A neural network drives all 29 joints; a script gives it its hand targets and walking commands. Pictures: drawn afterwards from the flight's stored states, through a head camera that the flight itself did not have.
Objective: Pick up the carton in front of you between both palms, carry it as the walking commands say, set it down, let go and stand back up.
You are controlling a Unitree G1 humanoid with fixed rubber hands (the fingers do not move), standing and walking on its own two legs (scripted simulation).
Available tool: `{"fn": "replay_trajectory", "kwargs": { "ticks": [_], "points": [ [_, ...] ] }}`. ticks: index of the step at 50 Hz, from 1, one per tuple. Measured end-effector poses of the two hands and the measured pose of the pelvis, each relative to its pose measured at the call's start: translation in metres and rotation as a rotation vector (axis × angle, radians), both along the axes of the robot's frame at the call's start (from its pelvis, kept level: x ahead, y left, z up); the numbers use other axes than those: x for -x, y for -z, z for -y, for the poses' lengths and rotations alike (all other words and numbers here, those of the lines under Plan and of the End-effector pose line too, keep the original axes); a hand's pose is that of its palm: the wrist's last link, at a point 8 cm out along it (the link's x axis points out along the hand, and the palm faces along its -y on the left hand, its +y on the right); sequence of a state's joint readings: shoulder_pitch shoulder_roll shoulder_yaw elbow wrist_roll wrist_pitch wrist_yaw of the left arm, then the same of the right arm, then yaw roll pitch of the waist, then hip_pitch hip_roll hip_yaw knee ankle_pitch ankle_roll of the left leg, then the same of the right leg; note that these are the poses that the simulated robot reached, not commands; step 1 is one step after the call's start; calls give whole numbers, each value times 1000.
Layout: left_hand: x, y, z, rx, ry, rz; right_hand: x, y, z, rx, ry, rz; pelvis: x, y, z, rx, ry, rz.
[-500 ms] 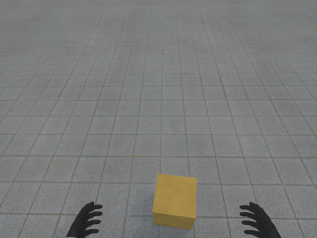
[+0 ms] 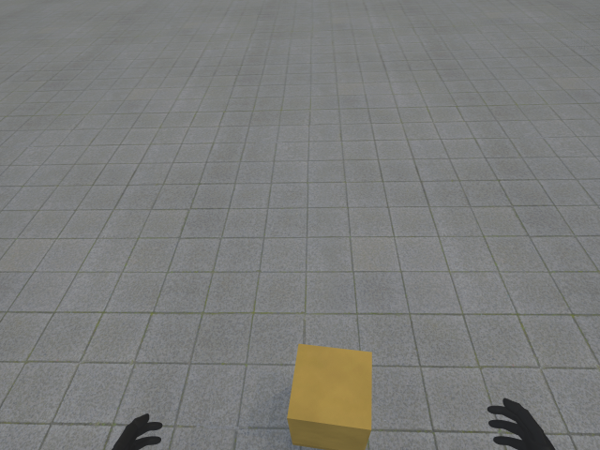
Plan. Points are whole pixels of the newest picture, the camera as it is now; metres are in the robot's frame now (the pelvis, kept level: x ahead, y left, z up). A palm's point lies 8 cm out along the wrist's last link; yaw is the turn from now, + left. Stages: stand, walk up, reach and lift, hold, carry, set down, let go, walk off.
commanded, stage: stand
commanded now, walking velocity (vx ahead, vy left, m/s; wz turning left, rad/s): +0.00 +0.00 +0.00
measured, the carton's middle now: (331, 399) +0.42 -0.03 -0.64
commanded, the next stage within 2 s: none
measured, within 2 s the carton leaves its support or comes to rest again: neither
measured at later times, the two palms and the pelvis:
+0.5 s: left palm out of the picture +0.10 +0.27 -0.09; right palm out of the picture +0.10 -0.29 -0.10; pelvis -0.01 -0.01 +0.00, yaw +1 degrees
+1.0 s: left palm out of the picture +0.06 +0.28 -0.09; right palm out of the picture +0.06 -0.30 -0.10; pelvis -0.02 -0.01 +0.01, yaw +0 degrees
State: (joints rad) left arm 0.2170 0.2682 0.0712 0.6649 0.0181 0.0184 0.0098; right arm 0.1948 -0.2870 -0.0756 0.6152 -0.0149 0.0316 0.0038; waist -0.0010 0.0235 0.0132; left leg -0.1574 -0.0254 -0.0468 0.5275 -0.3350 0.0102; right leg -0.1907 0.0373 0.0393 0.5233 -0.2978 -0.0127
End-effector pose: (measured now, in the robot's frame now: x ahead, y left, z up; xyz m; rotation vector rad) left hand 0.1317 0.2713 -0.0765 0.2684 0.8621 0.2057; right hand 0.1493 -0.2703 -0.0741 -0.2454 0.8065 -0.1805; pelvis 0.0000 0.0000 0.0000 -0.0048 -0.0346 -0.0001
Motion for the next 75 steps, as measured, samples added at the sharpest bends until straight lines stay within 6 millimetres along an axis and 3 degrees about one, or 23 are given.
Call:
{"fn": "replay_trajectory", "kwargs": {
  "ticks": [6, 14, 25, 48, 75],
  "points": [
    [12, 1, -10, -41, -26, -36, 14, 12, 8, 17, 8, -58, -1, -1, 3, -1, -5, -9],
    [22, 8, -3, -32, -34, -72, 30, 22, 9, 16, 12, -117, 1, -2, 6, -3, -9, -5],
    [35, 14, 4, -19, -38, -106, 48, 25, 17, 27, 21, -161, 7, -3, 11, -5, -11, 7],
    [67, 17, -4, -29, -51, -175, 85, 29, 28, 43, 39, -245, 23, -7, 13, -7, -8, 24],
    [78, 18, -11, -35, -54, -217, 103, 29, 35, 57, 53, -298, 31, -10, 11, -8, -3, 24]
  ]
}}
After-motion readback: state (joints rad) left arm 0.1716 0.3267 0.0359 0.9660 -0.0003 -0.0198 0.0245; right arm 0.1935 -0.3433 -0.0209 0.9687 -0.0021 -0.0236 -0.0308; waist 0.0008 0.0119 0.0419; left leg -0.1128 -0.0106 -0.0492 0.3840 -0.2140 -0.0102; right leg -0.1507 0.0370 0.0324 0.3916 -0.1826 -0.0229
